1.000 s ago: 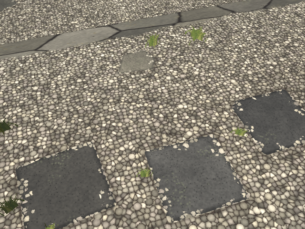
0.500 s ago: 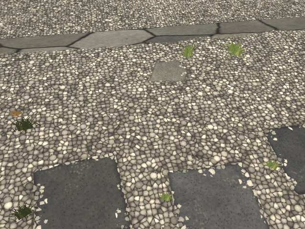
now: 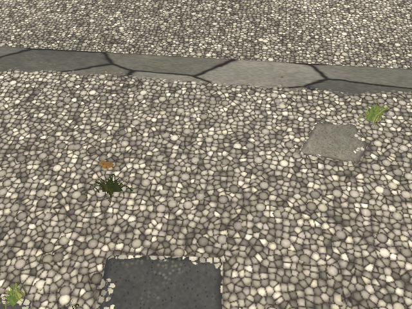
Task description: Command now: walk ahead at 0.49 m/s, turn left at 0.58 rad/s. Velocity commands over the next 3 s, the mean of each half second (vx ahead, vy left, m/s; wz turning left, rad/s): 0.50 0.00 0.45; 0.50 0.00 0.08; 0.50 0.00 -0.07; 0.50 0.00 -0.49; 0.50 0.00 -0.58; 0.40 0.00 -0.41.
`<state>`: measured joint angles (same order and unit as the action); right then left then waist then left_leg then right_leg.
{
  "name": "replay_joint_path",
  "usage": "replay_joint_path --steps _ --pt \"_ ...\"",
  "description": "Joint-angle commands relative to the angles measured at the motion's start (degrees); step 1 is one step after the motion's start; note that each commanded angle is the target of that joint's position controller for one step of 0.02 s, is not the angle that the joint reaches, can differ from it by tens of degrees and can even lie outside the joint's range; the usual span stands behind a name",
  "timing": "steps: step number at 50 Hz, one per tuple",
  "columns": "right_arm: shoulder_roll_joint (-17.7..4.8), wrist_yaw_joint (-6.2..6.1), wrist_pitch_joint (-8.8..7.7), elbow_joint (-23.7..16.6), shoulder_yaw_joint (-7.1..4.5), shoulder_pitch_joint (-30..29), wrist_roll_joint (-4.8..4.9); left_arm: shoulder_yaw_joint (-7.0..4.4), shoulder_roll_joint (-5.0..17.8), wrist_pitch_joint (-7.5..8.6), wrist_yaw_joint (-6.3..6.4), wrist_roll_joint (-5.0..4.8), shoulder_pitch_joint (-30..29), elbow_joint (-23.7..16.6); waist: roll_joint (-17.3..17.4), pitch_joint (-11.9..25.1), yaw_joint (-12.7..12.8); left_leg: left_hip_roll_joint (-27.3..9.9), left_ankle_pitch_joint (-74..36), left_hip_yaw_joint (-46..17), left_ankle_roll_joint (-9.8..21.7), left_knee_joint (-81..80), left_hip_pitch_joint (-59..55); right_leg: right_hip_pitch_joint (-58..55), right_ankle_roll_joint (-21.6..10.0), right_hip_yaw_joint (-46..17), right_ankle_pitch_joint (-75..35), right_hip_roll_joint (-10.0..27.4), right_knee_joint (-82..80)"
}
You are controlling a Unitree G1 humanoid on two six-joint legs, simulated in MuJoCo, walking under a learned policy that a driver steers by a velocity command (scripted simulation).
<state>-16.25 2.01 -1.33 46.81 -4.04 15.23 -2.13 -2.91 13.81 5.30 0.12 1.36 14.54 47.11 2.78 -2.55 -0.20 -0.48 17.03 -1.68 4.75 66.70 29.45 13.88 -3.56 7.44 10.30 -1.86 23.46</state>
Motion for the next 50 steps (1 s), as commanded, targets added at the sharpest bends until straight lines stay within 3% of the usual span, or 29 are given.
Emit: replay_joint_path --steps 1,4,8,11,13,15,16,17,18,19,20,21,22,23,25,28,35,40,42,43,44,45,46,47,48,49,50 --pt "-0.53 1.11 0.70 -3.89 0.18 0.48 -0.37 -0.92 4.54 2.00 -0.33 -0.47 3.00 -1.37 -6.37 0.94 -0.47 -4.14 -4.56 -2.39 -0.50 -0.60 8.03 -4.43 -7.32 -13.71 -5.26 17.86 -15.85" --pt "-0.16 1.69 0.70 -6.05 0.57 -5.19 -0.08 -0.93 4.73 1.86 -0.45 -0.23 5.09 -0.14 -5.82 -0.35 0.08 -4.40 -10.97 -1.23 -1.35 -6.79 11.82 -6.29 -6.71 -7.33 -9.37 16.70 -16.32" --pt "0.96 2.62 0.20 -8.64 1.51 -13.30 0.20 -1.00 5.82 1.58 -0.24 -0.30 7.17 1.00 -6.35 -1.73 1.86 -3.84 -18.28 3.47 -1.00 -20.30 7.97 -6.99 -4.86 -0.07 -13.48 15.20 -15.36" --pt "0.64 2.99 0.20 -10.48 1.68 -17.96 0.01 -1.30 7.36 0.85 0.32 -0.23 10.12 2.34 -6.61 -3.04 3.40 -3.09 -14.72 6.52 0.15 -26.84 6.46 -11.73 -4.33 1.89 -15.96 16.67 -14.13" --pt "0.52 2.68 0.13 -11.03 1.64 -18.93 -0.53 -1.26 7.88 -0.07 0.63 -0.13 12.58 3.89 -6.70 -3.19 3.75 -1.21 -8.80 7.82 1.63 -30.33 4.49 -15.59 -4.24 2.54 -23.19 17.72 -11.06" --pt "-0.25 1.92 -0.17 -9.70 1.15 -14.63 -0.91 -1.34 9.35 -1.00 0.82 -0.04 13.40 5.09 -8.04 -0.23 1.53 2.79 -2.82 9.42 3.81 -33.07 -3.14 -17.97 -3.84 4.28 -42.11 18.15 -1.82" --pt "-1.16 1.45 -0.74 -7.32 0.55 -7.50 -1.14 -1.25 9.85 -1.49 0.84 -0.17 13.25 5.38 -7.60 3.71 -1.70 5.11 -3.45 9.54 5.17 -36.48 -11.86 -16.87 -3.29 5.69 -46.28 17.57 7.41" --pt "-3.26 0.69 -1.38 -3.63 -0.48 2.60 -1.79 -0.77 9.02 -1.64 0.80 -0.37 12.92 4.93 -5.49 9.72 -5.83 4.29 -5.37 6.63 6.82 -38.62 -26.64 -9.50 -2.11 6.87 -39.16 15.99 19.61" --pt "-9.14 -0.38 -1.61 -2.64 -2.00 10.04 -2.67 0.72 3.90 -1.27 0.02 -1.84 13.85 1.53 4.61 18.57 -7.70 -12.72 3.81 -16.23 12.06 -40.12 -47.21 11.10 0.65 7.58 -13.13 11.71 39.63" --pt "-12.34 -0.98 -1.04 -2.29 -2.80 11.75 -0.18 0.04 5.30 -1.03 -0.45 -1.73 13.05 -0.02 9.17 23.10 -6.62 -23.57 -3.99 -39.47 16.77 -48.81 -51.46 23.12 2.25 0.71 20.48 2.73 54.24" --pt "-11.01 -1.52 -0.70 -1.79 -2.53 9.46 0.55 -0.86 8.01 -1.07 -0.33 -1.33 5.71 -1.25 1.62 16.11 -6.88 -20.42 -12.58 -29.55 14.77 -48.33 -47.55 28.41 1.68 -5.94 14.94 5.66 55.60" --pt "-8.24 -1.77 -1.11 -1.33 -1.84 6.04 0.90 -0.18 6.18 -0.41 -0.54 -1.83 3.54 -1.75 0.61 9.68 -4.91 -18.06 -19.92 -21.28 13.23 -48.87 -39.35 27.67 1.19 -6.73 10.61 7.39 52.26" --pt "-5.60 -1.68 -1.56 -1.08 -1.08 3.34 0.93 -0.09 5.41 -0.43 -0.68 -1.45 4.33 -0.71 -1.86 6.21 -2.20 -15.05 -23.51 -15.91 10.45 -50.34 -32.68 24.29 1.00 -7.20 8.55 9.06 46.97" --pt "-3.75 -1.63 -2.01 -0.73 -0.42 1.35 1.29 -0.11 4.95 -1.28 -0.84 -0.31 5.90 0.11 -1.45 4.28 0.22 -12.61 -24.93 -12.16 8.76 -51.94 -27.73 20.88 1.35 -7.44 7.81 9.68 43.80" --pt "-2.17 -1.39 -3.10 -0.21 0.20 0.93 1.43 -0.07 3.83 -3.04 -1.41 0.76 8.59 1.73 -0.31 4.18 1.93 -10.51 -26.08 -8.91 8.28 -54.60 -23.51 16.60 1.95 -6.88 6.48 9.18 41.73" --pt "-3.53 -1.35 -3.92 1.90 -0.06 3.62 1.94 -0.21 3.15 -3.77 -2.13 0.90 4.02 0.51 0.06 1.03 1.93 -9.33 -24.64 -6.31 8.59 -58.32 -22.16 20.57 2.93 -6.09 1.05 9.53 37.39" --pt "-3.37 -1.55 -4.21 5.77 0.52 10.55 1.63 0.47 2.48 -3.32 -2.23 0.27 -10.75 -3.68 0.48 -2.75 -1.80 -8.80 -27.36 -3.00 7.27 -59.56 -27.68 24.80 2.89 -4.51 -11.24 8.03 19.50" --pt "-4.59 -2.59 -3.93 8.55 0.59 13.47 0.92 0.47 3.46 -2.75 -2.18 0.21 -15.99 -5.92 0.42 -4.60 -2.45 -11.73 -33.55 -2.92 6.77 -56.96 -35.31 23.48 -0.34 -3.56 -7.43 5.58 11.68" --pt "-5.56 -2.96 -3.88 8.90 0.48 11.63 0.67 0.09 4.02 -2.26 -1.77 0.11 -12.03 -4.91 0.86 -2.77 -0.01 -11.76 -46.43 -1.55 5.45 -51.47 -36.20 16.13 -2.33 -2.37 -2.81 2.95 9.09" --pt "-6.27 -3.00 -3.79 9.13 0.32 10.80 0.47 -0.45 4.90 -1.95 -1.27 0.10 -6.56 -3.13 1.08 0.34 2.38 -11.08 -54.00 -0.76 4.66 -44.71 -36.00 9.07 -3.39 -1.54 -0.74 0.76 8.05" --pt "-6.36 -2.92 -3.56 9.23 0.36 9.96 0.56 -1.17 5.96 -1.41 -0.67 0.41 3.21 0.24 -0.56 5.61 6.63 -8.68 -54.23 1.25 3.59 -33.18 -33.05 -2.70 -4.80 -1.04 -2.41 -0.56 4.67" --pt "-4.62 -2.78 -3.71 8.00 1.02 10.52 1.03 -2.36 9.96 -0.95 0.10 1.74 13.44 2.56 -4.69 12.76 9.86 -5.85 -37.43 2.98 2.66 -16.64 -21.97 -18.06 -7.59 -11.88 2.30 9.44 3.96" --pt "1.91 -2.08 -3.76 7.41 2.15 18.21 3.22 -3.92 16.44 -0.96 0.00 2.44 16.29 3.02 -18.44 19.68 6.20 6.02 5.43 4.97 -0.23 5.99 -0.68 -33.42 -16.19 -42.16 6.96 26.42 -2.29" --pt "-3.74 -2.23 -3.83 7.89 0.86 14.58 1.52 -3.40 12.96 -1.69 -0.56 -0.30 11.65 2.90 -11.30 17.27 5.59 4.74 10.54 -3.12 0.88 10.81 5.23 -29.15 -15.67 -48.37 10.26 24.56 -8.39" --pt "-4.24 -2.03 -3.96 6.30 0.56 9.37 1.46 -2.49 9.57 -1.66 -0.67 -0.77 4.96 1.87 -7.85 7.86 3.17 1.00 5.05 -2.78 1.21 9.90 7.43 -20.62 -13.84 -37.34 10.14 22.89 -8.67" --pt "-3.38 -1.81 -4.21 5.72 0.84 6.24 1.36 -1.59 6.00 -1.25 -0.96 -0.54 2.09 1.72 -3.95 4.21 2.41 -1.14 1.15 -2.26 1.24 6.55 5.83 -13.80 -12.30 -30.90 4.20 20.45 -10.50" --pt "-2.26 -1.63 -3.73 5.82 0.88 5.60 0.97 -1.08 4.49 -0.83 -0.90 -0.47 1.39 2.36 -4.28 2.05 0.85 -2.78 -0.29 -1.91 0.95 3.36 3.42 -9.33 -10.34 -25.64 -0.71 17.79 -11.64"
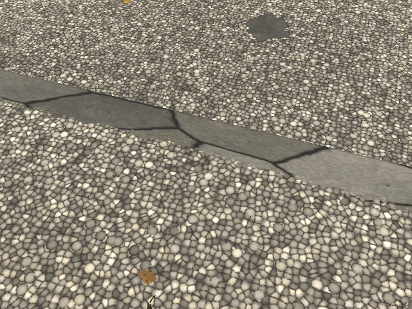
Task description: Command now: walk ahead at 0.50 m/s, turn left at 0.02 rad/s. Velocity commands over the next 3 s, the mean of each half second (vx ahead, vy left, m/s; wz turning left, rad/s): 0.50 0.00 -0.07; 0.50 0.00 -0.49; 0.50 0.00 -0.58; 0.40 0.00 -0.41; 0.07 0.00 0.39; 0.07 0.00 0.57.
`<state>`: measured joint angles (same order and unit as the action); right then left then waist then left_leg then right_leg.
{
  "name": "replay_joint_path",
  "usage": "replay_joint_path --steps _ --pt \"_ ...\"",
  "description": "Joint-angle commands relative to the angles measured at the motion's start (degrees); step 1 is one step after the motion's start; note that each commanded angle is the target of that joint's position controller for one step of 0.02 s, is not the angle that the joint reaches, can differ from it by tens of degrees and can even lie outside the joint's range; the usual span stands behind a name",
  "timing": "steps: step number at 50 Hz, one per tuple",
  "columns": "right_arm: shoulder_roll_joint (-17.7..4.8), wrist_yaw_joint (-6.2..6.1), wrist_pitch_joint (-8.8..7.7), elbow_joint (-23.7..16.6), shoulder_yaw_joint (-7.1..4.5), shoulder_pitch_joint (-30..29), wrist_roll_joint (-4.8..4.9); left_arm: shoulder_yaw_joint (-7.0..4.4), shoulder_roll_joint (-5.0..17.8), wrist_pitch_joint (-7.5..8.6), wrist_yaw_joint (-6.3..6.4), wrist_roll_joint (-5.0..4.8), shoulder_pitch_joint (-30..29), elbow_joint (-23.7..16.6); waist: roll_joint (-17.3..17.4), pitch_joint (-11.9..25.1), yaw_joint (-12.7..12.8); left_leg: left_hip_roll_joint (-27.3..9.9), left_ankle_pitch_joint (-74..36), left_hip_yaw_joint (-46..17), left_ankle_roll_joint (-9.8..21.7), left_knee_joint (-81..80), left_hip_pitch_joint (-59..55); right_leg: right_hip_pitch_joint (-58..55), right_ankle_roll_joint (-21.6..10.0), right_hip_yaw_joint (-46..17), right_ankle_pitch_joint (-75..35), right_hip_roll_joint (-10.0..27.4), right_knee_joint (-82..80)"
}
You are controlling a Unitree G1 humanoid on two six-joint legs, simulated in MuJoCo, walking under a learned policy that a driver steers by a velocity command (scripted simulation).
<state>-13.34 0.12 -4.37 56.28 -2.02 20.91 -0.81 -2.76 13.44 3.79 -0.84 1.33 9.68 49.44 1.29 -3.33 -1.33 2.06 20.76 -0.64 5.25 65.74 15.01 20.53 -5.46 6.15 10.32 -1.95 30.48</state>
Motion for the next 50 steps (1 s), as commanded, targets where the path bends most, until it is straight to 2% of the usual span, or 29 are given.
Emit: replay_joint_path --steps 1,3,6,8,11,16,19,20,21,22,23,24,25,26,27,28,29,32,33,38,41,43,45,47,48,49,50 --pt "-4.18 0.61 0.14 -3.42 -0.91 0.91 -1.13 -0.65 3.14 0.99 0.21 -0.55 6.18 1.07 -4.09 2.26 0.38 -6.29 -4.87 -2.60 -0.21 1.87 14.87 -12.47 -6.88 -20.21 -4.01 15.68 -19.85" --pt "-2.56 1.23 1.28 -3.05 -0.63 1.36 -1.47 -0.62 3.54 1.92 0.23 -0.63 8.90 2.77 -4.31 2.48 -0.35 -6.37 -5.86 -1.22 -1.18 0.11 13.51 -11.00 -6.99 -16.72 -10.51 14.61 -20.93" --pt "-2.35 1.64 2.00 -4.94 -0.47 -4.80 -1.48 -0.95 5.25 2.40 0.24 -0.95 11.81 4.57 -3.96 -0.03 -0.04 -8.05 -10.87 0.57 -2.76 -5.44 19.10 -11.42 -7.19 -13.19 -11.32 13.57 -23.69" --pt "-2.46 1.72 2.07 -6.56 -0.34 -10.13 -1.27 -0.73 4.88 2.29 0.22 -1.06 13.80 5.49 -4.03 -1.40 1.10 -8.59 -15.00 1.69 -3.71 -11.28 22.20 -12.95 -6.70 -11.42 -13.08 12.49 -24.46" --pt "-1.48 1.82 1.81 -8.37 0.27 -16.67 -0.75 -0.48 4.72 2.26 0.31 -1.08 16.19 6.57 -4.40 -2.06 2.77 -7.64 -20.08 3.41 -4.28 -21.53 21.19 -14.57 -5.58 -8.98 -16.61 11.27 -24.17" --pt "-1.94 1.59 1.42 -10.60 0.44 -24.04 -0.61 -0.29 4.88 1.89 0.99 -0.47 20.83 8.83 -4.90 -2.90 5.12 -5.67 -20.11 4.49 -3.06 -30.18 20.44 -22.16 -5.85 -9.39 -22.68 13.46 -21.20" --pt "-3.09 1.34 0.55 -11.06 -0.06 -22.81 -0.52 -0.62 6.22 1.41 1.60 0.04 19.36 9.15 -5.14 -2.42 3.18 -4.02 -13.99 3.81 -1.47 -33.80 16.74 -25.54 -5.59 -11.28 -31.35 15.00 -15.98" --pt "-3.77 1.04 0.11 -9.98 -0.46 -18.94 -0.53 -0.77 6.83 1.33 1.68 0.09 17.86 8.90 -5.36 -0.73 1.23 -2.50 -11.74 4.11 -0.74 -35.61 10.98 -24.96 -4.84 -11.18 -37.50 14.57 -11.90" --pt "-4.74 0.56 -0.48 -7.51 -1.09 -11.38 -0.72 -0.82 7.16 1.23 1.52 -0.15 16.53 8.72 -4.26 3.09 -2.09 -0.83 -12.74 5.00 0.30 -39.39 1.14 -23.13 -3.87 -10.12 -40.78 12.75 -3.71" --pt "-7.56 -0.20 -1.26 -4.68 -2.19 -1.51 -1.76 -0.49 6.19 1.37 1.31 -0.66 15.93 8.04 -1.94 9.33 -5.71 -4.75 -13.71 1.11 2.21 -40.24 -13.93 -15.11 -2.72 -8.48 -32.93 9.88 8.29" --pt "-13.55 -0.99 -1.56 -4.40 -3.71 6.17 -3.38 0.71 1.40 1.48 0.92 -2.61 18.33 5.53 7.10 18.36 -6.41 -21.62 -5.64 -19.55 6.33 -42.64 -31.00 1.81 -0.28 -4.54 -8.20 3.37 27.90" --pt "-14.27 -0.43 -0.48 -4.41 -4.14 4.85 -1.98 -0.03 2.53 0.97 1.34 -2.67 21.70 6.05 12.24 22.33 -4.41 -28.71 -4.16 -35.93 10.07 -49.14 -33.25 11.75 -0.29 -6.03 19.57 -1.79 39.58" --pt "-9.83 -0.19 0.03 -5.65 -3.17 -0.99 -0.97 -1.10 5.89 0.34 1.58 -1.45 17.82 6.15 4.33 13.79 -2.45 -26.06 -0.43 -29.03 8.52 -50.18 -25.58 14.69 -0.88 -9.24 15.54 2.51 42.31" --pt "-6.10 -0.05 -0.22 -6.32 -2.24 -5.48 -0.57 -0.98 4.43 0.34 1.12 -1.15 14.27 5.48 1.60 6.91 -1.38 -23.57 -1.82 -21.39 7.16 -52.68 -17.28 14.69 -0.70 -9.34 10.96 4.59 40.75" --pt "-4.20 -0.09 -0.57 -6.32 -1.75 -7.60 -0.63 -0.93 2.90 0.02 0.76 -0.96 13.08 5.35 1.45 3.53 0.03 -20.99 -4.98 -15.37 5.07 -54.94 -11.67 12.96 -0.49 -9.14 8.26 6.22 38.20" --pt "-3.09 -0.42 -0.98 -5.62 -1.41 -7.61 -0.43 -1.16 2.67 -0.73 0.31 -0.05 12.70 5.05 2.86 1.86 1.25 -19.10 -8.75 -10.79 3.73 -56.01 -8.16 11.51 0.01 -9.06 7.16 7.24 36.49" --pt "-2.65 -0.64 -1.39 -5.08 -1.27 -7.16 -0.35 -1.12 1.70 -1.58 -0.18 0.39 13.47 5.30 3.23 1.57 2.23 -18.00 -11.58 -7.36 3.03 -56.60 -6.51 10.29 0.55 -8.64 6.22 7.49 36.20" --pt "-3.51 -0.78 -2.75 -3.66 -1.59 -4.04 0.22 -1.25 0.72 -2.93 -1.01 0.39 10.11 3.50 2.64 1.05 3.04 -17.41 -18.25 -1.09 3.18 -58.09 -6.76 13.70 1.43 -7.67 1.59 8.11 35.32" --pt "-3.75 -0.81 -2.90 -3.36 -1.67 -3.26 0.12 -1.27 0.74 -3.17 -1.20 0.39 8.18 2.73 2.49 0.61 2.95 -17.16 -19.22 0.70 3.18 -58.43 -7.23 15.61 1.70 -7.40 -0.47 8.41 34.45" --pt "-3.69 -0.90 -2.78 -1.97 -1.48 -0.12 -0.17 -0.54 0.12 -3.12 -2.17 0.29 -2.44 -1.55 2.31 -2.10 1.50 -15.29 -24.92 8.60 2.79 -58.36 -8.79 18.08 2.42 -4.46 -10.12 7.85 20.09" --pt "-5.30 -1.33 -2.56 -1.20 -1.84 2.46 -0.22 0.05 0.04 -3.10 -2.68 0.57 -7.94 -3.89 2.26 -2.82 -0.01 -16.68 -28.66 11.37 2.65 -57.50 -12.35 16.17 1.25 -1.17 -11.30 6.92 11.93" --pt "-5.89 -1.62 -2.00 -0.43 -2.05 4.43 -0.35 0.01 0.63 -3.07 -2.82 0.76 -10.17 -5.16 2.27 -3.12 -0.59 -17.91 -32.53 12.65 2.52 -55.53 -16.57 15.88 -0.10 0.28 -8.08 6.14 9.13" --pt "-6.52 -1.95 -1.21 -0.11 -2.21 4.84 -0.53 -0.30 1.27 -3.06 -2.65 0.97 -9.99 -5.63 2.73 -2.45 -0.04 -18.37 -43.65 14.68 2.00 -50.86 -19.91 13.29 -1.93 2.11 -3.12 4.00 7.00" --pt "-8.37 -2.13 -0.24 -0.18 -2.71 4.33 -0.68 -1.03 2.40 -3.05 -2.17 1.03 -5.14 -4.58 4.41 0.88 2.26 -18.44 -60.11 16.35 1.35 -40.72 -21.45 6.17 -4.27 4.25 3.38 -0.15 6.31" --pt "-9.34 -2.01 0.40 -0.47 -3.00 3.90 -0.66 -1.74 3.42 -2.76 -1.87 0.94 0.36 -3.06 4.37 4.16 4.44 -18.30 -62.20 16.65 1.13 -31.66 -20.71 0.04 -5.70 4.50 5.27 -2.43 4.60" --pt "-9.68 -1.71 0.86 -1.20 -3.06 2.99 -0.43 -2.87 5.30 -2.20 -1.22 1.32 8.95 -0.39 1.90 8.90 8.44 -17.32 -54.91 17.55 -0.45 -18.21 -14.80 -12.02 -7.61 2.69 3.14 -3.52 -0.59" --pt "-6.82 -1.49 0.79 -3.26 -2.39 3.40 -0.52 -4.70 11.27 -1.85 -0.39 1.79 15.20 0.79 -5.09 14.69 10.11 -14.81 -27.69 17.12 -2.49 -0.31 -0.85 -25.94 -11.01 -14.15 7.39 9.02 -2.72"
Over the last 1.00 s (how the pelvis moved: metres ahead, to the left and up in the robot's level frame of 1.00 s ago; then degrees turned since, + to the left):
0.55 0.09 -0.01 14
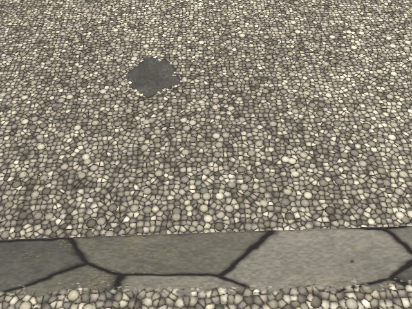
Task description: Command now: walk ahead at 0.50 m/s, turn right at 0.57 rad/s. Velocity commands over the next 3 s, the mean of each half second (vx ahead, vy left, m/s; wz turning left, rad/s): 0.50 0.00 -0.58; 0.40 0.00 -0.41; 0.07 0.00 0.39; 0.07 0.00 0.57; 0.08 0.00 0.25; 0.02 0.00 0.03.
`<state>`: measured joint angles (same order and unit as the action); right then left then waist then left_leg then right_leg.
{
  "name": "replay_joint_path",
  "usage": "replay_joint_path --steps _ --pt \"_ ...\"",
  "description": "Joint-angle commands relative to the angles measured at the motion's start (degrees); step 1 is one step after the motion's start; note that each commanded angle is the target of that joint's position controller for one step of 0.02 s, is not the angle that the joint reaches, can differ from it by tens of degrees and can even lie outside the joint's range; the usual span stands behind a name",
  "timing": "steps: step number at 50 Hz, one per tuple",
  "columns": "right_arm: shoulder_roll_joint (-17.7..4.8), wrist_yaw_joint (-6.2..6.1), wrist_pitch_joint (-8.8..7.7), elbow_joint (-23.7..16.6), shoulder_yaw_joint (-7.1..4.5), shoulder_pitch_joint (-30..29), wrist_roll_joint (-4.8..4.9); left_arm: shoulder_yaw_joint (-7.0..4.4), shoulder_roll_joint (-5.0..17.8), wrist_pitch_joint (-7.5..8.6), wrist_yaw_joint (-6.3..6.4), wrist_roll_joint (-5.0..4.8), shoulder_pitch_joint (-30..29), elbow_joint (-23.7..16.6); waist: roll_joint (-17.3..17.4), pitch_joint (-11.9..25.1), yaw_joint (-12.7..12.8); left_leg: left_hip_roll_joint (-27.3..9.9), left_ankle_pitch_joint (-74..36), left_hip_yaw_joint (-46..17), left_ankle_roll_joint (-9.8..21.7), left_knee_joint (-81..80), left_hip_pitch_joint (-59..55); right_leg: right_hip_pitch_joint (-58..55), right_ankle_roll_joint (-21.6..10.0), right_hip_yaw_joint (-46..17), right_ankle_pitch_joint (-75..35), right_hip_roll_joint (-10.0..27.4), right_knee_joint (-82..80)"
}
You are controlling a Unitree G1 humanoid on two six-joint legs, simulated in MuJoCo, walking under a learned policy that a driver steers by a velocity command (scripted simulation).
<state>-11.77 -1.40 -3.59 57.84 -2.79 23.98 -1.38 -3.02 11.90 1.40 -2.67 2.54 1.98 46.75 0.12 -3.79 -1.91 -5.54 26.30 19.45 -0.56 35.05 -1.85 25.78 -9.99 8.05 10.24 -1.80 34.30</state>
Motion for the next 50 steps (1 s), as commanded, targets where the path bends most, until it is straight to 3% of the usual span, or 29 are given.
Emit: replay_joint_path --steps 1,2,3,4,5,7,9,11,16,22,24,25,26,27,28,29,30,31,32,33,37,40,43,45,47,49,50 --pt "-4.77 1.22 -0.63 -9.88 -1.14 -0.39 0.93 -5.53 18.48 -0.02 1.63 -0.73 20.32 1.76 -15.31 19.03 7.03 6.84 6.42 -10.46 -0.38 49.43 39.57 -43.66 -16.07 -49.59 5.87 22.34 -16.46" --pt "-8.89 1.17 -1.29 -11.45 -1.73 -8.37 0.34 -5.17 16.75 -0.94 2.33 -1.68 20.79 1.64 -3.70 14.75 9.18 3.57 1.33 -19.82 -0.01 49.31 46.44 -41.46 -14.29 -45.41 1.00 21.39 -19.30" --pt "-7.79 1.25 -2.10 -12.28 -1.32 -10.06 1.05 -4.44 14.10 -0.89 3.02 -1.84 18.09 2.02 -2.34 8.55 7.28 1.14 -4.20 -20.13 0.53 46.40 47.10 -35.17 -12.57 -37.27 -4.17 20.18 -18.76" --pt "-7.58 0.95 -2.42 -11.24 -1.30 -8.55 0.96 -3.69 11.11 -0.48 3.11 -1.94 15.45 1.89 1.95 4.80 4.28 -0.83 -7.17 -20.43 0.58 40.58 43.24 -27.64 -9.84 -31.60 -12.06 17.19 -19.19" --pt "-7.38 0.85 -1.66 -11.12 -1.39 -8.07 -0.14 -3.22 9.68 0.01 3.31 -2.32 13.34 1.49 2.45 3.73 2.15 -1.90 -7.65 -20.95 0.11 36.90 39.42 -22.68 -8.05 -27.16 -16.46 14.06 -19.48" --pt "-6.44 1.26 0.62 -11.03 -1.27 -6.20 -1.37 -2.59 8.48 1.21 3.27 -2.63 12.53 0.82 1.05 4.80 0.16 -2.01 -8.15 -20.80 -1.17 33.14 34.66 -18.42 -7.09 -23.26 -20.64 10.83 -20.20" --pt "-5.67 1.64 2.01 -12.04 -1.06 -7.67 -1.32 -2.88 10.01 2.09 3.07 -2.73 14.68 1.06 0.20 4.31 0.00 -1.69 -10.47 -19.86 -2.29 29.51 35.55 -16.70 -6.98 -21.83 -21.31 9.02 -21.00" --pt "-5.90 1.78 2.57 -13.96 -0.95 -12.34 -1.28 -2.97 10.66 2.15 2.98 -2.61 17.44 1.12 -1.02 2.83 1.45 -1.61 -14.63 -19.41 -3.06 24.84 38.66 -16.68 -6.18 -22.30 -19.39 8.12 -21.86" --pt "-6.55 2.00 2.61 -18.26 -0.50 -22.97 -0.89 -2.93 10.99 1.86 2.93 -2.55 23.91 1.13 -2.74 1.66 5.46 0.23 -22.99 -20.10 -3.04 13.33 44.26 -22.90 -4.28 -25.46 -18.76 7.98 -20.89" --pt "-6.83 2.58 1.19 -22.69 0.45 -30.61 -0.33 -2.98 12.01 1.43 3.72 -1.69 27.53 0.40 -4.28 0.84 7.72 3.98 -23.21 -19.90 -0.79 2.77 42.60 -28.64 -3.82 -29.00 -27.02 9.14 -15.45" --pt "-7.97 2.60 0.70 -22.67 0.25 -27.37 0.02 -3.19 12.98 1.36 4.09 -1.53 25.51 -0.42 -5.06 1.13 5.50 5.34 -20.56 -20.17 0.84 -1.60 34.63 -26.38 -2.10 -30.02 -29.31 9.28 -13.30" --pt "-9.13 2.37 0.55 -21.85 -0.17 -24.05 0.10 -3.25 13.71 1.33 3.98 -1.64 23.42 -1.22 -4.95 1.75 3.45 6.77 -17.60 -19.64 1.79 -3.61 27.91 -23.86 -0.64 -30.09 -32.81 8.45 -11.05" --pt "-10.47 1.76 0.16 -19.95 -0.84 -17.38 0.23 -3.35 14.36 1.52 3.71 -1.64 21.87 -1.75 -4.62 4.80 0.50 8.13 -16.39 -19.32 2.75 -5.43 18.90 -22.16 0.61 -29.53 -36.07 6.67 -4.71" --pt "-12.31 1.08 -0.65 -18.11 -1.56 -8.30 -0.08 -3.16 13.84 1.87 3.19 -2.20 20.13 -2.39 -1.46 10.03 -4.48 4.54 -17.65 -22.36 4.57 -8.47 5.78 -17.06 2.21 -26.36 -31.99 3.14 7.34" --pt "-16.99 0.05 -0.94 -18.19 -2.54 0.74 -1.31 -1.94 8.81 2.22 2.76 -3.44 22.34 -4.68 6.70 20.72 -6.25 -11.00 -3.78 -39.80 7.90 -10.54 -9.84 -7.10 4.19 -20.41 -11.74 -1.63 26.57" --pt "-19.43 0.32 -0.14 -18.40 -3.01 -2.63 -1.13 -1.71 7.93 1.97 2.68 -3.43 28.55 -5.69 17.64 23.54 -0.61 -20.48 -2.57 -64.34 12.96 -17.98 -14.85 7.33 5.16 -15.94 22.92 -7.55 37.33" --pt "-13.92 0.54 0.62 -18.93 -2.22 -6.47 -0.16 -2.16 11.45 1.21 3.05 -1.43 26.61 -3.72 8.30 14.95 0.22 -18.46 3.57 -61.59 12.67 -18.22 -7.33 11.91 4.93 -16.26 17.74 -2.20 41.88" --pt "-9.57 0.70 0.74 -19.26 -1.14 -9.77 -0.04 -2.17 11.30 0.96 2.48 -1.17 22.37 -4.04 2.67 7.95 0.33 -15.76 1.11 -51.54 11.91 -19.37 0.82 11.33 5.26 -15.22 12.50 -0.35 40.51" --pt "-7.98 0.83 0.61 -18.96 -0.68 -11.41 -0.42 -1.97 10.09 0.65 2.08 -1.22 20.76 -4.38 1.97 4.78 1.29 -13.13 -6.48 -44.01 10.62 -20.78 5.90 9.80 5.68 -14.51 10.05 1.27 38.21" --pt "-7.72 0.75 0.15 -18.14 -0.50 -10.99 -0.24 -1.89 9.49 -0.04 1.70 -0.81 20.74 -4.48 4.20 3.33 2.12 -11.29 -13.43 -38.48 9.75 -21.58 9.22 8.37 6.18 -14.15 9.41 2.66 36.29" --pt "-8.39 1.65 -2.09 -15.92 -0.84 -8.25 0.84 -1.68 8.43 -2.24 0.63 -0.83 18.04 -5.87 5.71 3.20 3.28 -9.75 -28.20 -27.38 9.52 -23.93 10.94 9.44 7.22 -12.96 5.42 3.94 33.96" --pt "-8.61 1.79 -2.29 -14.48 -0.78 -6.07 0.89 -1.17 7.03 -2.30 0.60 -0.91 12.92 -8.13 4.40 1.85 3.00 -9.05 -49.34 -19.98 10.08 -22.37 10.50 12.21 7.90 -12.73 -0.30 3.68 28.61" --pt "-8.55 2.08 -1.97 -13.41 -0.28 -5.54 1.07 0.25 4.04 -1.59 0.77 -0.95 9.46 -8.91 5.32 2.77 2.77 -5.60 -55.08 -14.73 9.75 -20.75 11.91 6.23 8.12 -10.16 -6.07 1.95 14.47" --pt "-9.12 1.75 -1.52 -12.49 -0.11 -4.47 1.96 0.90 3.13 -1.31 0.81 -0.55 5.85 -9.34 5.43 3.50 1.54 -4.47 -56.63 -14.55 9.67 -19.96 11.14 1.49 8.23 -6.43 -8.95 1.45 6.51" --pt "-10.58 1.44 -0.42 -11.61 -0.28 -3.54 1.96 1.01 3.79 -1.13 1.20 -0.56 4.12 -9.67 6.72 4.41 1.03 -4.66 -57.68 -16.89 9.65 -17.68 7.64 -1.10 8.27 -5.83 -6.63 1.25 2.18" --pt "-10.44 1.14 0.64 -10.97 -0.21 -3.54 1.55 1.12 4.39 -0.43 1.85 -0.75 6.61 -8.48 7.48 5.51 2.23 -5.19 -56.90 -19.30 9.02 -13.67 5.22 -4.59 7.49 -7.19 -5.32 1.11 -1.34" --pt "-10.74 0.95 1.15 -10.94 -0.37 -4.21 1.81 0.97 5.17 0.24 2.31 -0.57 9.83 -7.10 6.14 6.01 3.95 -4.39 -54.37 -19.99 7.81 -9.74 4.90 -8.80 6.88 -7.35 -7.35 0.81 -7.24"
Over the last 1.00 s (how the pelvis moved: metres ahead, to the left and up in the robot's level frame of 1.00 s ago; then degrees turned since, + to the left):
0.52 -0.03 -0.01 -21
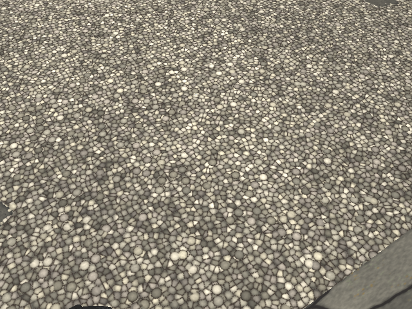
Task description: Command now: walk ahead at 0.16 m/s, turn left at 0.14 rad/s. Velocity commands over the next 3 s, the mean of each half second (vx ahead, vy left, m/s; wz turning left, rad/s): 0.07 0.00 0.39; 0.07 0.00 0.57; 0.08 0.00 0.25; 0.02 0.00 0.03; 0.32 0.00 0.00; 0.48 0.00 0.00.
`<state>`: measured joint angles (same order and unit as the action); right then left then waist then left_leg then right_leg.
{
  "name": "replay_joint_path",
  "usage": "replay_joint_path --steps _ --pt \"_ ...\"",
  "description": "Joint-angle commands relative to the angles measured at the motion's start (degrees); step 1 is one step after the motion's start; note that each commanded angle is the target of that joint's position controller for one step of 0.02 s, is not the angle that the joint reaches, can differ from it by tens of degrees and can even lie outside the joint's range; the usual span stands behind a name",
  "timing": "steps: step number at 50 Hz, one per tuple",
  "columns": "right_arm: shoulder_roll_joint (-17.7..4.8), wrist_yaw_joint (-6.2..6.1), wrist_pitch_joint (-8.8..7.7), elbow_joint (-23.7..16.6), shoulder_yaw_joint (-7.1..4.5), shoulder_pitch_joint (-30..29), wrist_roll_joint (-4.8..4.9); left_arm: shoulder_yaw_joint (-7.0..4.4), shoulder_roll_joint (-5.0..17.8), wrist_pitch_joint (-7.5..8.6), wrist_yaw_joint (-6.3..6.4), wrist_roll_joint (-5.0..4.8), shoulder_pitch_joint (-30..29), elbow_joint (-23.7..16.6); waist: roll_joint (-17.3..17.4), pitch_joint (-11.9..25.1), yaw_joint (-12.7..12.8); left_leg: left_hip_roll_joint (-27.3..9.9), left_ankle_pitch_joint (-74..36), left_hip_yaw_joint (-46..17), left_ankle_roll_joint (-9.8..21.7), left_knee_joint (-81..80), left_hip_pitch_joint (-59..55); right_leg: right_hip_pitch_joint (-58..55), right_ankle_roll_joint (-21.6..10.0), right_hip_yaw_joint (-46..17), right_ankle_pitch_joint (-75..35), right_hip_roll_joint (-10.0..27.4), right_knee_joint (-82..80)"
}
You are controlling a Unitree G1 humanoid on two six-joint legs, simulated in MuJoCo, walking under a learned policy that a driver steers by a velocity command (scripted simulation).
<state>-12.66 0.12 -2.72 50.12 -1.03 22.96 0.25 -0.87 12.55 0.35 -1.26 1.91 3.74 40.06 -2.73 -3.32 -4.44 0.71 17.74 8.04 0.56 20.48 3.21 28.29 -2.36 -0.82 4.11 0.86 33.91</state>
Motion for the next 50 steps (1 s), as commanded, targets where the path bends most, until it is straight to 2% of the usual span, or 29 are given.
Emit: replay_joint_path --steps 1,2,3,4,6,7,8,9,12,15,20,21,22,23,24,25,26,27,28,30,31,32,34,40,42,44,47,49,50 --pt "-9.36 -0.71 0.53 -3.35 -2.03 -1.62 0.30 -1.66 7.20 2.17 1.61 0.77 11.30 0.62 5.18 8.34 7.44 -8.28 -39.41 -7.81 4.80 11.60 2.35 -19.85 -1.60 -0.85 -14.18 1.05 -10.21" --pt "-6.56 -0.93 0.44 -5.57 -1.20 0.95 0.46 -2.41 11.57 2.69 2.36 1.49 15.89 0.58 -2.78 15.87 7.39 -5.63 -15.24 -5.99 2.94 23.15 11.10 -33.97 -4.80 -10.54 -41.89 14.58 -4.23" --pt "-2.94 -1.12 1.50 -5.55 -0.54 6.57 1.82 -3.35 13.17 1.89 2.51 -1.09 15.53 0.52 -12.53 23.69 6.48 2.02 20.36 -5.95 2.03 37.88 20.22 -41.39 -14.59 -19.42 -55.87 24.18 -3.87" --pt "-7.72 -1.57 2.81 -4.10 -2.02 5.07 0.61 -3.24 11.61 1.29 2.18 -2.65 16.29 0.43 -6.82 21.78 7.76 1.80 22.22 -10.40 1.77 44.98 23.40 -36.58 -15.63 -18.22 -50.69 22.44 -6.17" --pt "-8.00 -1.35 3.83 -4.95 -2.75 0.22 0.13 -1.75 6.72 0.76 2.46 -1.82 8.32 -0.72 -3.05 11.23 4.54 -1.16 15.22 -10.86 0.89 46.67 26.02 -25.99 -12.64 -11.04 -35.10 18.24 -12.33" --pt "-7.72 -1.19 4.64 -5.17 -2.90 -0.61 -0.26 -1.45 5.67 0.75 2.81 -1.77 5.97 -0.86 -3.91 8.36 3.16 -2.29 12.00 -10.64 0.11 44.95 24.31 -21.13 -11.32 -8.09 -29.22 16.74 -15.07" --pt "-7.60 -1.03 5.68 -5.05 -3.12 -0.16 -0.87 -1.45 5.53 0.85 3.07 -1.55 5.22 -0.82 -4.71 7.62 2.45 -2.05 9.50 -9.56 -0.51 45.46 21.69 -17.28 -10.74 -6.12 -25.50 15.71 -16.50" --pt "-7.64 -0.67 6.55 -5.30 -3.45 -0.45 -1.27 -1.42 5.45 0.94 3.30 -1.27 4.70 -1.00 -3.64 8.03 2.26 -1.30 8.33 -8.95 -0.97 46.68 20.32 -15.57 -11.13 -5.14 -23.64 15.70 -17.26" --pt "-7.18 0.29 8.02 -6.82 -3.79 -2.61 -0.80 -1.95 6.37 1.05 3.39 -0.81 3.65 -0.96 -3.95 7.77 1.84 -1.32 5.62 -8.35 -1.37 44.92 20.66 -12.77 -11.31 -2.16 -12.09 15.81 -18.96" --pt "-6.35 1.28 9.05 -9.33 -3.21 -6.30 -1.23 -2.47 7.22 0.30 3.48 -0.34 3.31 -0.63 -5.73 7.22 2.91 -1.55 4.61 -6.32 -1.38 38.63 19.00 -11.09 -10.07 0.35 1.46 14.90 -19.89" --pt "-7.35 2.75 9.49 -12.47 -2.85 -8.46 -0.38 -3.59 10.12 -1.34 2.33 -0.18 4.20 -0.32 -6.33 7.55 4.59 -0.96 9.63 -3.70 0.68 26.92 13.39 -11.19 -8.85 0.46 10.40 17.05 -18.88" --pt "-8.10 2.94 9.20 -12.54 -3.10 -7.97 0.29 -3.78 10.96 -1.84 2.45 -0.36 3.96 -0.42 -5.72 7.27 4.13 -1.07 9.06 -3.68 1.94 21.97 12.31 -11.68 -7.82 -0.18 12.86 17.87 -18.95" --pt "-7.69 3.16 8.90 -12.04 -3.01 -6.09 0.24 -4.15 11.92 -2.32 2.46 -0.75 3.47 -0.39 -4.52 7.24 3.11 -0.48 6.01 -2.64 3.20 15.66 8.49 -10.58 -6.05 0.84 14.07 17.36 -17.29" --pt "-7.50 3.17 8.40 -11.17 -3.05 -3.63 -0.22 -4.34 12.02 -2.78 2.35 -1.05 3.69 0.06 -1.74 5.88 1.70 -0.06 2.39 -4.19 4.53 7.14 4.45 -7.31 -3.22 3.43 14.86 15.85 -12.68" --pt "-9.74 2.49 7.61 -11.15 -3.46 -2.96 -1.22 -4.11 9.58 -3.23 1.83 -1.22 6.62 0.88 9.80 2.79 2.00 -7.30 5.46 -18.47 6.34 -5.42 3.50 -1.10 1.57 9.39 18.84 10.73 0.09" --pt "-19.25 2.00 7.23 -13.87 -5.55 -4.19 -0.85 -3.26 6.61 -3.30 2.32 -1.68 5.07 -2.55 20.00 -1.55 2.25 -23.35 -3.27 -44.04 12.23 -10.19 5.29 14.06 6.09 10.33 31.82 -0.95 10.45" --pt "-20.64 0.94 7.00 -12.77 -6.38 -1.00 -1.65 -3.51 9.16 -3.52 2.64 -0.90 -1.00 -3.14 12.66 -2.79 -0.62 -22.69 -9.04 -39.72 15.40 -10.16 10.61 11.79 5.77 1.03 28.09 0.23 19.25" --pt "-17.79 0.20 6.46 -13.19 -5.47 -5.16 -1.44 -3.36 8.38 -3.34 2.19 -1.90 -0.21 -3.21 11.34 -1.93 2.89 -18.28 -10.23 -33.60 14.11 -9.10 11.74 9.45 5.39 -1.40 21.71 0.64 21.98" --pt "-15.58 0.03 6.09 -13.77 -4.83 -9.42 -0.98 -3.56 9.06 -2.91 1.99 -2.13 1.57 -2.05 9.98 -1.89 5.41 -14.17 -10.59 -28.53 11.76 -8.38 11.90 8.06 4.97 -1.72 15.95 0.66 22.49" --pt "-12.73 -0.07 5.17 -15.44 -4.04 -12.06 -0.37 -4.26 10.74 -2.80 1.93 -0.38 4.99 0.32 10.09 3.09 5.88 -10.48 -24.40 -24.14 10.80 -5.03 6.26 7.22 4.85 -0.62 12.20 -0.24 27.39" --pt "-11.60 0.11 4.86 -15.61 -3.61 -10.85 -0.03 -4.55 11.07 -3.11 1.83 -0.47 5.18 0.18 8.55 5.02 5.56 -10.07 -28.06 -23.99 10.73 -3.92 3.41 7.65 5.03 -0.97 12.89 -0.40 27.90" --pt "-11.67 0.32 4.74 -15.66 -3.67 -9.89 0.11 -4.31 10.63 -3.31 1.62 -0.62 4.32 -0.27 7.26 5.73 5.02 -9.94 -28.91 -24.27 10.54 -3.30 1.56 8.39 5.43 -1.09 12.80 -0.50 28.00" --pt "-12.53 0.34 4.70 -15.38 -4.07 -7.44 0.18 -3.87 9.55 -3.82 1.51 -0.98 3.31 -0.99 8.00 6.13 3.88 -9.84 -28.19 -25.82 10.79 -2.69 -1.34 9.74 5.93 -1.42 13.03 -0.65 25.85" --pt "-14.34 0.31 5.56 -15.95 -4.90 -4.59 -0.44 -3.27 10.01 -3.92 1.90 -0.98 1.39 -2.68 9.91 5.24 1.48 -10.10 -21.65 -32.43 12.69 -2.11 -1.85 7.56 5.51 -2.63 15.72 -1.34 16.20" --pt "-15.09 0.66 5.68 -16.18 -5.22 -3.89 -0.73 -3.05 10.50 -3.46 1.66 -0.64 0.92 -3.30 9.62 6.25 0.79 -9.23 -5.88 -35.63 13.58 -4.02 -0.52 5.12 4.94 -2.55 16.90 -1.83 13.10" --pt "-15.55 1.28 5.77 -16.53 -5.41 -4.66 -1.14 -2.86 10.77 -2.90 1.34 -0.57 -0.20 -4.22 10.54 4.59 0.58 -8.22 6.28 -38.64 13.92 -5.75 2.52 2.73 4.31 -2.39 18.40 -2.62 9.29" --pt "-16.20 2.11 5.47 -16.82 -5.67 -6.30 -1.50 -2.51 10.83 -1.53 1.51 -0.98 1.11 -4.90 10.71 3.76 1.91 -7.22 9.66 -41.82 13.42 -5.55 7.62 -4.75 2.59 -2.66 19.85 -3.86 2.70" --pt "-15.77 1.99 5.28 -17.39 -5.54 -10.54 -1.08 -2.12 9.32 -0.58 2.36 -1.28 6.67 -3.76 9.34 2.90 6.48 -3.92 8.82 -40.76 10.51 -2.72 16.04 -17.82 0.84 -2.30 14.37 -4.23 -8.87" --pt "-14.17 1.49 5.01 -17.48 -5.07 -11.61 -0.48 -2.15 9.57 -0.06 3.12 -0.94 9.68 -3.18 6.82 3.01 8.41 -1.32 9.94 -38.11 7.73 1.46 22.94 -27.30 0.19 -2.99 11.20 -2.41 -14.16"
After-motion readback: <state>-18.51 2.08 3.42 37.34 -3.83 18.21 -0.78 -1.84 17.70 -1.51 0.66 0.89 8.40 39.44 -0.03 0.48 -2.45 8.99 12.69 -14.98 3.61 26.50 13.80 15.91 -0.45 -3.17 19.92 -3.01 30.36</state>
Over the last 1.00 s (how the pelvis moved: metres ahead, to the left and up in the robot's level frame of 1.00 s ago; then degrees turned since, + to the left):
0.47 -0.08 0.02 -29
